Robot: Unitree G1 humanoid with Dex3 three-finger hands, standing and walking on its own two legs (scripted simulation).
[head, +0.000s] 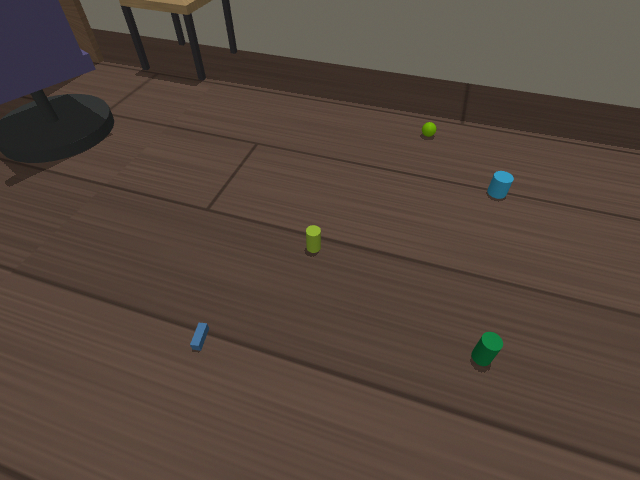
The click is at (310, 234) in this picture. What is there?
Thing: squat round
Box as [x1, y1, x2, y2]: [306, 225, 320, 252]
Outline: 311,225 306,229 306,245 309,251 315,252 318,251 320,248 320,229 315,225
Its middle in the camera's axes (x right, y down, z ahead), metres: -0.03 +0.02 +1.61
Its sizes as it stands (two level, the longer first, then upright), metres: 0.061 0.061 0.105
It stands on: the floor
